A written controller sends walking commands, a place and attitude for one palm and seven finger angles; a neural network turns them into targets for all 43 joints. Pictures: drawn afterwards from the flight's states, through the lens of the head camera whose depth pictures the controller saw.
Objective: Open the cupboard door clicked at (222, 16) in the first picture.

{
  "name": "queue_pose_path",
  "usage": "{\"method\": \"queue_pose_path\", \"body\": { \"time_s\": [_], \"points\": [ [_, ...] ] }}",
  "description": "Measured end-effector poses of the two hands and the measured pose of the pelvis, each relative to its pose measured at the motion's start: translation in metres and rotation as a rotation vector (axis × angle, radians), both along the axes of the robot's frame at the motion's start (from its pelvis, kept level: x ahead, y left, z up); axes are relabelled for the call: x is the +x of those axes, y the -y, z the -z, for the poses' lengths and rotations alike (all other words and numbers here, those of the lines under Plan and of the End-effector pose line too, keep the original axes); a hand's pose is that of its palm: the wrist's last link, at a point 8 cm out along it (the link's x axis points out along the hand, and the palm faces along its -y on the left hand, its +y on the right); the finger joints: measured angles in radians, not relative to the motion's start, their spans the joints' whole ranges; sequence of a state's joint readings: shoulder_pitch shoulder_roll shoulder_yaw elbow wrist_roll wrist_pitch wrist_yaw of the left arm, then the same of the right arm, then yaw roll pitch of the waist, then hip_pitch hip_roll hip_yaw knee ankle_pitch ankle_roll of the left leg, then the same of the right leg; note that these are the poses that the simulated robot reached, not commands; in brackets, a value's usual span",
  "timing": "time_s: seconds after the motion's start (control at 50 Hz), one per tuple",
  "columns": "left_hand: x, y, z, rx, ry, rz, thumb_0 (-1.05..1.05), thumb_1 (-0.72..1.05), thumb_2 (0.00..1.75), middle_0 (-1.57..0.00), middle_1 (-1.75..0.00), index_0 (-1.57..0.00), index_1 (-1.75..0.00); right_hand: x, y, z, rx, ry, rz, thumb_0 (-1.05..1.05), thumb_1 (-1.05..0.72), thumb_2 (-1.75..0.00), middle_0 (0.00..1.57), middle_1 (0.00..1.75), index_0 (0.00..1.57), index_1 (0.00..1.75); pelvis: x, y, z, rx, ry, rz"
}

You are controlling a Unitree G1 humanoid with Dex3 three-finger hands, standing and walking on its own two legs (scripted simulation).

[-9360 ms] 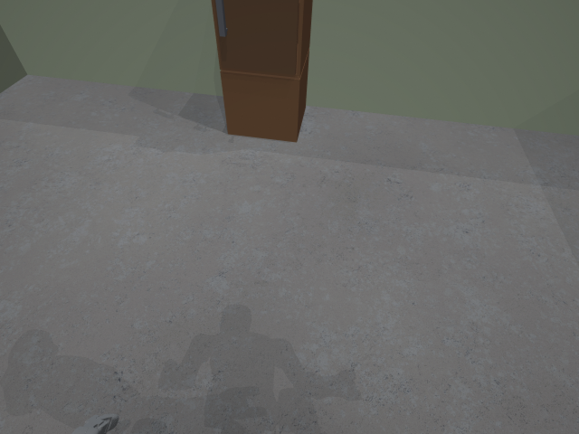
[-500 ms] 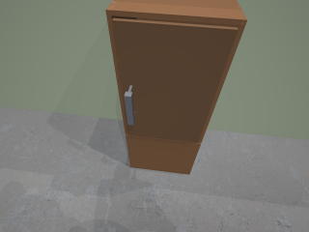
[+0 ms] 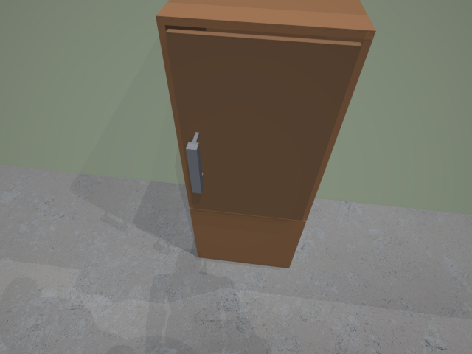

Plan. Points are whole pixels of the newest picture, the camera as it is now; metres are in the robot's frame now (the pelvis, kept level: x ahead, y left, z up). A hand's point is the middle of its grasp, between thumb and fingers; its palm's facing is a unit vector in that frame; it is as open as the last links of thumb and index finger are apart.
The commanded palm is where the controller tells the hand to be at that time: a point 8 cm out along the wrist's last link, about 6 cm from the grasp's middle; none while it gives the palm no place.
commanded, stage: come to a stop and stand still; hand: left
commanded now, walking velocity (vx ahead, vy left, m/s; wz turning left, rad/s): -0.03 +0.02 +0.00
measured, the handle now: (197, 163) +0.59 +0.15 -0.08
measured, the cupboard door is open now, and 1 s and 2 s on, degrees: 0 0 0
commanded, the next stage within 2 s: look again from close up in 0.84 s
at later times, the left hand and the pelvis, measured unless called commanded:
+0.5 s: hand out of the picture +0.04 +0.19 -0.17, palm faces +0.00 -0.97 -0.23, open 7.3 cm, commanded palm none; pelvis +0.02 +0.01 +0.00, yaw -1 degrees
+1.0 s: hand out of the picture +0.04 +0.18 -0.17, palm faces +0.01 -0.98 -0.21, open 7.3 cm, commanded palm none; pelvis +0.02 -0.01 +0.00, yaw +0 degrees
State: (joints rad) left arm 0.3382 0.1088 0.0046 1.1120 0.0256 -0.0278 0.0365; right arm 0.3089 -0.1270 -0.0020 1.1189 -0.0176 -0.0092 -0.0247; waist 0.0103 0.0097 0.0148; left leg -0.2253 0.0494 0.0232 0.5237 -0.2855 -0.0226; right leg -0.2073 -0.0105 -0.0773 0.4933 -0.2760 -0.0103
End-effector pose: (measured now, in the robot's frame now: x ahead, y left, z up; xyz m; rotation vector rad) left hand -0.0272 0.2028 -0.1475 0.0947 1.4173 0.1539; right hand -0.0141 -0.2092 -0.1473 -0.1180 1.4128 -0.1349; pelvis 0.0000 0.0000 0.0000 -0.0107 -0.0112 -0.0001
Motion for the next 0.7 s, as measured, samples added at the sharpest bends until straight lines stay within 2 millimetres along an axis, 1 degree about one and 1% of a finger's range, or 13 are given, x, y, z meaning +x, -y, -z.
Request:
{"method": "queue_pose_path", "body": {
  "time_s": [0.06,0.12,0.24,0.32,0.4,0.5,0.7],
  "points": [
    [0.001,-0.004,0.001,0.002,-0.01,0.025,0.01,0.91,0.9,-0.2,-0.3,-0.2,-0.3,0.005,0.002,0.002,-0.006,0.026,0.01,0.01,-0.92,-0.89,0.19,0.3,0.2,0.3,0.0,-0.004,0.003,-0.007,-0.003,0.0],
    [0.008,-0.013,-0.001,0.017,-0.006,0.033,0.01,0.91,0.9,-0.2,-0.3,-0.2,-0.3,0.009,-0.001,0.004,-0.002,0.05,0.009,0.01,-0.92,-0.89,0.19,0.3,0.2,0.3,0.002,-0.009,0.004,-0.004,-0.003,0.001],
    [0.031,-0.032,-0.008,0.064,0.041,0.04,0.01,0.91,0.9,-0.2,-0.3,-0.2,-0.3,0.012,-0.009,0.008,0.016,0.051,0.003,0.02,-0.92,-0.89,0.19,0.3,0.2,0.3,0.008,-0.013,0.003,0.011,0.003,0.007],
    [0.046,-0.038,-0.012,0.082,0.069,0.051,0.01,0.91,0.9,-0.2,-0.3,-0.2,-0.3,0.013,-0.011,0.008,0.023,0.044,0.002,0.02,-0.93,-0.89,0.19,0.3,0.2,0.3,0.01,-0.013,0.002,0.019,0.004,0.01],
    [0.056,-0.039,-0.013,0.086,0.082,0.061,0.01,0.91,0.9,-0.2,-0.3,-0.2,-0.3,0.015,-0.009,0.007,0.022,0.038,0.003,0.02,-0.92,-0.89,0.19,0.3,0.2,0.3,0.013,-0.011,0.001,0.023,0.002,0.012],
    [0.064,-0.034,-0.012,0.074,0.083,0.066,0.01,0.91,0.9,-0.2,-0.3,-0.2,-0.3,0.02,-0.004,0.005,0.013,0.031,-0.001,0.01,-0.92,-0.89,0.19,0.3,0.2,0.3,0.016,-0.008,0.0,0.024,-0.003,0.012],
    [0.062,-0.026,-0.008,0.058,0.056,0.056,0.01,0.92,0.9,-0.2,-0.3,-0.2,-0.3,0.038,0.01,0.001,-0.017,0.042,-0.013,0.01,-0.91,-0.89,0.19,0.3,0.2,0.3,0.022,-0.002,0.0,0.023,-0.005,0.011]
  ]
}}
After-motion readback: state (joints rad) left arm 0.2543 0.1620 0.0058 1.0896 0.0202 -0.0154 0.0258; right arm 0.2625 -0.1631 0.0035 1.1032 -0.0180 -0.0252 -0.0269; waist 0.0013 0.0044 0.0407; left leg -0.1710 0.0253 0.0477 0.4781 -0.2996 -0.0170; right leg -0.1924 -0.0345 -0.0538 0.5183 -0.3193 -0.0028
